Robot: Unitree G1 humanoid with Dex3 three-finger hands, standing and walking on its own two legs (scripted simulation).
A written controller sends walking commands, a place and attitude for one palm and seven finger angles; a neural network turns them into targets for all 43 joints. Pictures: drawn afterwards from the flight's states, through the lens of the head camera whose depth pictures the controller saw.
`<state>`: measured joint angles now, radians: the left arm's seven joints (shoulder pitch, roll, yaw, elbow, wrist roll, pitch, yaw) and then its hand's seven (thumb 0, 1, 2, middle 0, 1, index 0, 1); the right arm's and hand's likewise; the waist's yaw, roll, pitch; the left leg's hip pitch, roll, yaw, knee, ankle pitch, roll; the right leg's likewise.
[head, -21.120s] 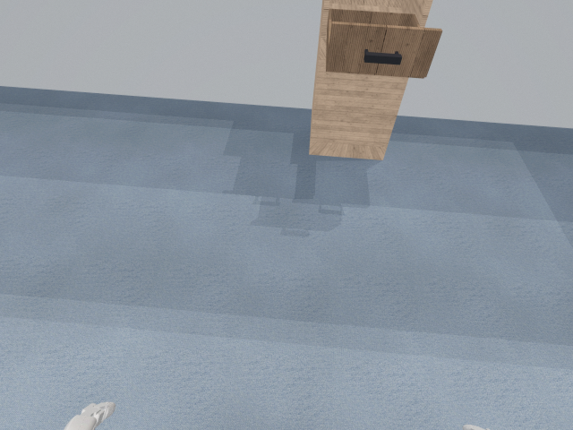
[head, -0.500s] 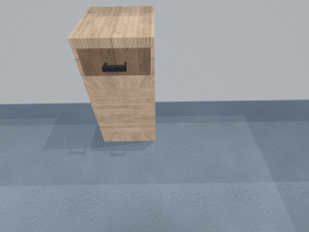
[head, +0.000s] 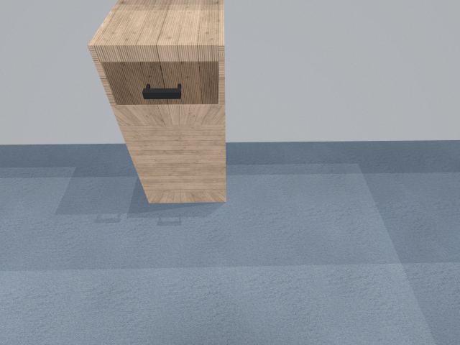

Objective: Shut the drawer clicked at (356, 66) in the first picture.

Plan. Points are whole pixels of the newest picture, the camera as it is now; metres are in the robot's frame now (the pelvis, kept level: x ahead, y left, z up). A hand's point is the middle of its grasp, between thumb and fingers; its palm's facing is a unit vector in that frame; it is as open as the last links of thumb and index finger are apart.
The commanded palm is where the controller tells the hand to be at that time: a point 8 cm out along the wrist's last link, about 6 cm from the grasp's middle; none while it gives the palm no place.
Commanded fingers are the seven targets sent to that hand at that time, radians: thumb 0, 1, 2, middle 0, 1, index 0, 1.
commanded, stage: look to check the result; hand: left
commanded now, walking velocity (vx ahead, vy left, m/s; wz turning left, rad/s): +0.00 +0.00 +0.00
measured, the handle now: (163, 90) +0.86 +0.27 -0.06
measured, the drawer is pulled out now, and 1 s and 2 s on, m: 0.00 0.00 0.00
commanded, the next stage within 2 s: stand and wait in 0.30 s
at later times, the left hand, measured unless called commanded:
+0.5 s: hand out of the picture +0.02 +0.21 -0.17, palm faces +0.02 -0.97 -0.26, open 7.3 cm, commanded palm none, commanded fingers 0.00 0.90 0.90 -0.20 -0.30 -0.20 -0.30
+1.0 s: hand out of the picture +0.04 +0.22 -0.16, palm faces +0.00 -0.96 -0.30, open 7.3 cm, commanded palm none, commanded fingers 0.00 0.90 0.90 -0.20 -0.30 -0.20 -0.30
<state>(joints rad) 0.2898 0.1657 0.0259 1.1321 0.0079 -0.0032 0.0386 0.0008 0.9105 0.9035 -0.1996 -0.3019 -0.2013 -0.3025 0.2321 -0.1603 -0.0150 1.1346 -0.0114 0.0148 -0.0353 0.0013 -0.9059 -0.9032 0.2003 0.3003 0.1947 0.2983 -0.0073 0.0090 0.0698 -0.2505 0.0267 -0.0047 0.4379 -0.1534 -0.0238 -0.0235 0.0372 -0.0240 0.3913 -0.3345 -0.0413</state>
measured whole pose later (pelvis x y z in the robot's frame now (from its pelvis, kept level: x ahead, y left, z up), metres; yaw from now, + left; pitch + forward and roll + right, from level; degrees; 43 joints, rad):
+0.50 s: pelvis +0.00 +0.00 +0.00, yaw +0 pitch -2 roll +0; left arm 0.23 0.21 0.03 1.13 0.01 -0.01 0.03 0.00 0.91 0.90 -0.20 -0.30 -0.20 -0.30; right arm 0.18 -0.21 -0.01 1.13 -0.01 0.01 -0.03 0.00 -0.91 -0.90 0.20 0.30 0.20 0.30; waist -0.01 0.01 0.06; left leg -0.23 0.02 0.01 0.40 -0.14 -0.02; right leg -0.01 0.03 -0.02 0.36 -0.32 -0.04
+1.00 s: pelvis +0.01 +0.00 +0.00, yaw -1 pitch -2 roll +1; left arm 0.20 0.25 0.03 1.12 0.01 -0.01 0.02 0.00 0.91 0.90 -0.20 -0.30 -0.20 -0.30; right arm 0.15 -0.26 -0.01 1.13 -0.01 0.01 -0.02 0.00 -0.90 -0.90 0.20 0.30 0.20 0.30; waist -0.01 0.01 0.06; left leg -0.21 0.02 0.01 0.37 -0.13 -0.02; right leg 0.01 0.03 -0.01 0.33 -0.31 -0.04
